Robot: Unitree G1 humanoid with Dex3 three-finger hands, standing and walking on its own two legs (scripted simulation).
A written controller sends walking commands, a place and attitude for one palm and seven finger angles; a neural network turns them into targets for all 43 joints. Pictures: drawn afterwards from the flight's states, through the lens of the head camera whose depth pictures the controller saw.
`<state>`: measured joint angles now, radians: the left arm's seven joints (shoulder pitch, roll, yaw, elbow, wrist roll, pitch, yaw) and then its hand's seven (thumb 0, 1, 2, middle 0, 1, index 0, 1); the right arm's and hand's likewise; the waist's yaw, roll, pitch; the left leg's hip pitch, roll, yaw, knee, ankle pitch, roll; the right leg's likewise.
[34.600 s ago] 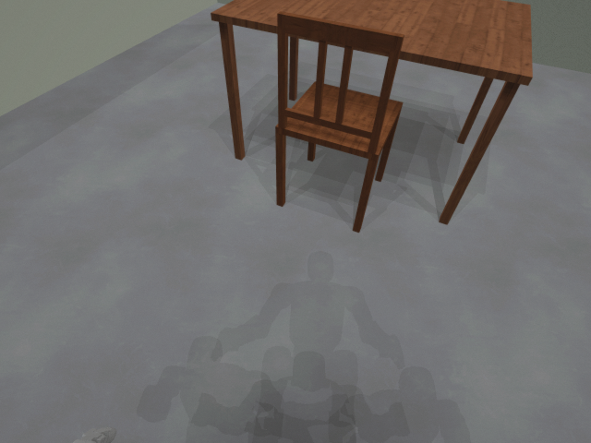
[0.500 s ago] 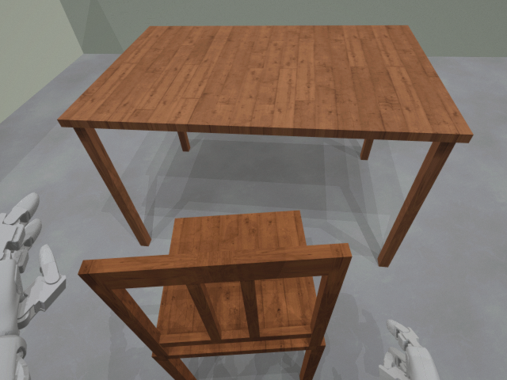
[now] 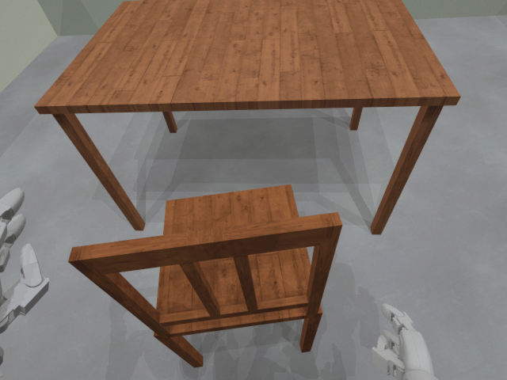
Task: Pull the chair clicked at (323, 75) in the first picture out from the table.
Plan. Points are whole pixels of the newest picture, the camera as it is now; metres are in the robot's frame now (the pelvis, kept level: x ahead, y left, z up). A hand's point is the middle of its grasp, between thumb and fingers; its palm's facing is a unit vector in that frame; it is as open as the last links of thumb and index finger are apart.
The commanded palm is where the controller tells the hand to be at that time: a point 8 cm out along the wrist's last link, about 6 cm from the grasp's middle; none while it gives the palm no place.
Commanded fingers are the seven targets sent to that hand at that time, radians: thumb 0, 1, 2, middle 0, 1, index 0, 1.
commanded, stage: step back with the hand held close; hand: left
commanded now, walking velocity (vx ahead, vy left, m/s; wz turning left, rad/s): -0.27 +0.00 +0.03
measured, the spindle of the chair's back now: (203, 289) +0.29 +0.14 -0.10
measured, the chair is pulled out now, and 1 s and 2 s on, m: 0.30 0.30 0.30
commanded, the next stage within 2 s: none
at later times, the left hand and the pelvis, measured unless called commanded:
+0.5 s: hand (11, 326) +0.15 +0.26 +0.16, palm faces +0.48 -0.73 -0.48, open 7.4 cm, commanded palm +0.09 +0.29 +0.18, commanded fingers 0.00 0.90 0.90 -0.20 -0.30 -0.20 -0.30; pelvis -0.05 -0.01 -0.01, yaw +1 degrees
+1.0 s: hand (3, 334) +0.14 +0.26 +0.16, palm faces +0.47 -0.74 -0.49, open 7.4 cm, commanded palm +0.07 +0.30 +0.18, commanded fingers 0.00 0.90 0.90 -0.20 -0.30 -0.20 -0.30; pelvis -0.06 -0.01 -0.01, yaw +1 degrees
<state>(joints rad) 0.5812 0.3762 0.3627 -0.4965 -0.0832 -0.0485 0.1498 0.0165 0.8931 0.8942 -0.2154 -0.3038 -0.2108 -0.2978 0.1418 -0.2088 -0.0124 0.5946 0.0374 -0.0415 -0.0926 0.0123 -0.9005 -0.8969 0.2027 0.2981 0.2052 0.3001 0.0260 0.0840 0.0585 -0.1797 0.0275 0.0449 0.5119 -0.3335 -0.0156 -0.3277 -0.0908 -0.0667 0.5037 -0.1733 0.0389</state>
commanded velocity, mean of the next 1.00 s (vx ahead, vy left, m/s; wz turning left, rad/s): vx -0.35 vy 0.00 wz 0.01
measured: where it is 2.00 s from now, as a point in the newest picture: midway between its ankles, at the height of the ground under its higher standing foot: outside the picture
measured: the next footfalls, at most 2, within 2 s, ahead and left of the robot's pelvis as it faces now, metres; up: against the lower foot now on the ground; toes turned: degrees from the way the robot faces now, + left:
none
